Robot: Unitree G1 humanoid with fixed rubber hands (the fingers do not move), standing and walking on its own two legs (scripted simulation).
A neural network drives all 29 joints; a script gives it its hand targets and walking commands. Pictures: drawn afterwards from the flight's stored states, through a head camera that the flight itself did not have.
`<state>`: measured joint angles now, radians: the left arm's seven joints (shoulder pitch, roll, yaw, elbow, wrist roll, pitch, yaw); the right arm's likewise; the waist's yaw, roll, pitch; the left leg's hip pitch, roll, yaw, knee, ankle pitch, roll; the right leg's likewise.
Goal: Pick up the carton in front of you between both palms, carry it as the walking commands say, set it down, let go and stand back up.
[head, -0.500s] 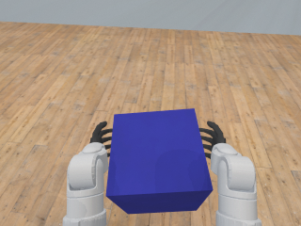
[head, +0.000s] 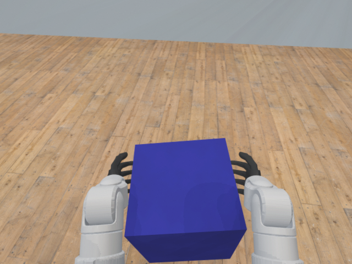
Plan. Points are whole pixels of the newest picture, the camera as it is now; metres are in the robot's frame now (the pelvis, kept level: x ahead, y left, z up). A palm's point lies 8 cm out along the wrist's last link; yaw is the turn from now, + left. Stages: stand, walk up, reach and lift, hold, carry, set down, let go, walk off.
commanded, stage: carry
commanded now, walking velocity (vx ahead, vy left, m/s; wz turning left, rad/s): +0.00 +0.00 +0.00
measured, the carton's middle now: (184, 204) +0.27 +0.00 -0.01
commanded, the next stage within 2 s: hold in 0.88 s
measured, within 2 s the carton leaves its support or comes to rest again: neither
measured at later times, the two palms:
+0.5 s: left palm (115, 205) +0.24 +0.15 +0.04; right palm (251, 206) +0.24 -0.15 +0.04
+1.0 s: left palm (111, 213) +0.22 +0.15 +0.04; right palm (252, 211) +0.22 -0.14 +0.05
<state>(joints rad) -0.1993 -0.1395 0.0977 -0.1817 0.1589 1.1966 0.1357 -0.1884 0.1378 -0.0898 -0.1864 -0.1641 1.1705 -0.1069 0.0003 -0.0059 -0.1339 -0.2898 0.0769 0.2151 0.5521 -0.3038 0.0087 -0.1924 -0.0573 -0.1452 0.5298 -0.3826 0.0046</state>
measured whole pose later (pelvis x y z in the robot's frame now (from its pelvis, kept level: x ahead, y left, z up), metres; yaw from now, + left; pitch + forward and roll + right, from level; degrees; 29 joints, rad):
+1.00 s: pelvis -0.06 +0.00 +0.01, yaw +1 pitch -4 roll +0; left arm -0.19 -0.14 0.14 0.15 0.25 0.74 0.03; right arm -0.18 0.14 -0.15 0.17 -0.24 0.71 -0.02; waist 0.00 -0.02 0.01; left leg -0.17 0.03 0.13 0.38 -0.14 0.02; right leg -0.09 -0.02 -0.05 0.41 -0.25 -0.01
